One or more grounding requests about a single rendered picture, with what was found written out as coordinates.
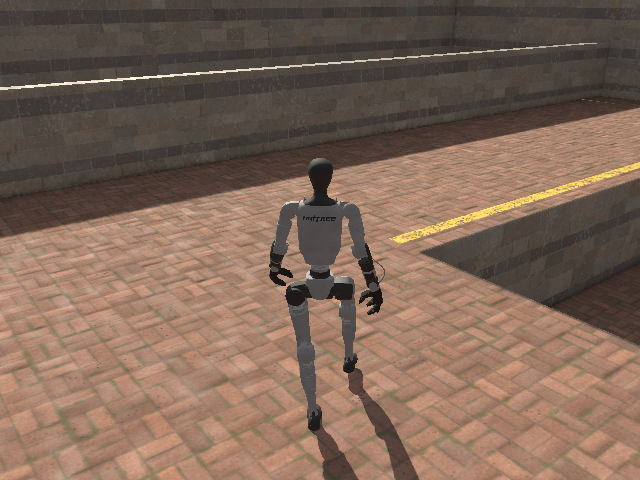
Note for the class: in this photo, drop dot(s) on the robot right foot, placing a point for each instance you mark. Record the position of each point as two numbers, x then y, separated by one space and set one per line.
349 365

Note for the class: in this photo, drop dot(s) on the robot right upper arm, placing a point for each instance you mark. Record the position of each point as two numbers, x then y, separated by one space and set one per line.
352 212

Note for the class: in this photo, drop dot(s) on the robot right forearm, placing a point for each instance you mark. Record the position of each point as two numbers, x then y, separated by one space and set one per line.
368 271

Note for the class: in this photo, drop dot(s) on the right robot thigh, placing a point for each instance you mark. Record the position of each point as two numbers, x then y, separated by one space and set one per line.
344 290

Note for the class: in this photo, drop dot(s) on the robot left forearm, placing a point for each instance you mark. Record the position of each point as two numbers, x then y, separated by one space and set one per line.
275 260

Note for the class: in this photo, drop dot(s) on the robot left upper arm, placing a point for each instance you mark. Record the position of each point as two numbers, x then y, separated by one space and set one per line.
288 211

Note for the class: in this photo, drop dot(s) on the robot right hand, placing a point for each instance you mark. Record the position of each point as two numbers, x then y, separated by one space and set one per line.
377 300

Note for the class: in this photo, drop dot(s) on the robot left hand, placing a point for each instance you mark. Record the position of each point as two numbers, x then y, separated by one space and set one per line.
282 271

